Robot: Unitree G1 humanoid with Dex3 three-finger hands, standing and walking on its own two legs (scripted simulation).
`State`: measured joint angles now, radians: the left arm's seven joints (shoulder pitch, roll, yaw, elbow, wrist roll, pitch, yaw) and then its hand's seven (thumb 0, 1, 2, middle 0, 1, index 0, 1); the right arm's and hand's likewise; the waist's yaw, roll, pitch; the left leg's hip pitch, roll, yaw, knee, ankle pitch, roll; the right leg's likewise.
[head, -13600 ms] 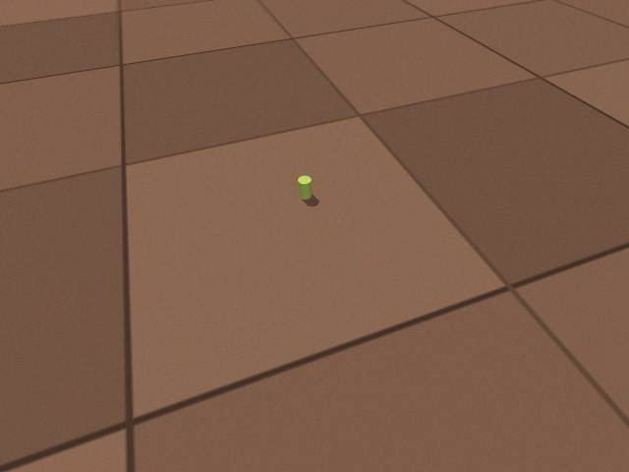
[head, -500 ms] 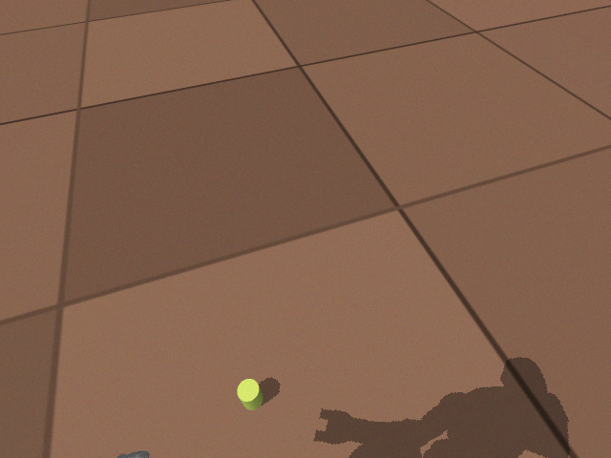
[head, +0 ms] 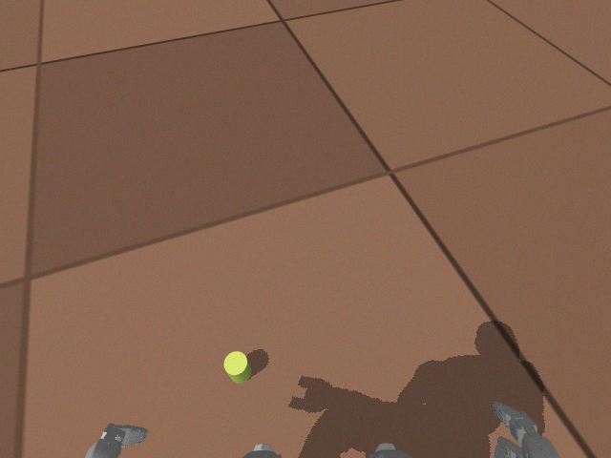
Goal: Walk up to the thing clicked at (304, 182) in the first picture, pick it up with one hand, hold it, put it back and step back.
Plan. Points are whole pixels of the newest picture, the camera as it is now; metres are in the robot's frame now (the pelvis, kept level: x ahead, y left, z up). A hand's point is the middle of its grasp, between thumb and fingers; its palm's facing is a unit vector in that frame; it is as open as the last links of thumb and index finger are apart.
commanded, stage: rise first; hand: left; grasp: from above
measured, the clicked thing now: (238, 367) +0.43 +0.23 -0.66
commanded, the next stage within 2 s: none
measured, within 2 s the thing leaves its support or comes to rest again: neither
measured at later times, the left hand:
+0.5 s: hand out of the picture +0.17 +0.27 -0.25, palm faces -0.36 -0.70 -0.61, open 13.9 cm
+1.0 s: hand (187, 400) +0.29 +0.29 -0.42, palm faces -0.47 -0.26 -0.84, open 13.8 cm
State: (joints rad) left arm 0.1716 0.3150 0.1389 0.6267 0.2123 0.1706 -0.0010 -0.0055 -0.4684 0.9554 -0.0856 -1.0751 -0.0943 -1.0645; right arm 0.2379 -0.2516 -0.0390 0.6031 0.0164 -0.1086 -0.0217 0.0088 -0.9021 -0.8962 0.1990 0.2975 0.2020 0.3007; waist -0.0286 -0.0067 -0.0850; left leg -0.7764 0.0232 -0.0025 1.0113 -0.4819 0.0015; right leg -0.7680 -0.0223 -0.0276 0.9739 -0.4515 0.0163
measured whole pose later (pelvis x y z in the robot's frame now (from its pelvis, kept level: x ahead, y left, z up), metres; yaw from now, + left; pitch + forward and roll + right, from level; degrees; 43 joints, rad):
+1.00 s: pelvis -0.09 -0.01 -0.29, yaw -2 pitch +34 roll -4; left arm -0.57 0.61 0.14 1.03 0.93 -0.21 0.16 -0.01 -0.48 0.99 -0.09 -1.06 -0.10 -1.05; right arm 0.14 -0.27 -0.04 0.73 -0.03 -0.13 0.06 0.01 -0.87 -0.89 0.20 0.30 0.20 0.30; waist -0.07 0.01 -0.13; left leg -2.03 0.02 -0.07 2.10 -0.67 -0.01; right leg -2.01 -0.03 -0.05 2.05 -0.63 0.00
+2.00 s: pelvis -0.08 +0.00 -0.36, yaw -5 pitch +35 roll -7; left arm -0.89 0.77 0.16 1.38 1.28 -0.29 0.39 0.00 -0.53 1.00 -0.11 -1.00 -0.11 -1.00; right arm 0.13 -0.28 0.02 0.76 -0.15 -0.04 0.14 0.00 -0.92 -0.90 0.20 0.30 0.20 0.30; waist -0.20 -0.02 -0.05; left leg -2.28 0.01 -0.11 2.37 -0.72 0.01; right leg -2.23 -0.02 -0.07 2.28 -0.67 0.02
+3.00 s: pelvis -0.09 +0.00 -0.38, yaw -6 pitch +33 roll -7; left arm -0.97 0.78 0.11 1.48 1.18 -0.17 0.31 0.00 -0.53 0.98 -0.09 -1.06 -0.10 -1.05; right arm 0.21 -0.30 0.10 0.71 -0.12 -0.05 0.15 0.00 -0.91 -0.89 0.20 0.30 0.20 0.30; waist -0.29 0.01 0.02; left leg -2.30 0.02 -0.13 2.40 -0.69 0.00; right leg -2.26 -0.01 -0.09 2.30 -0.63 0.02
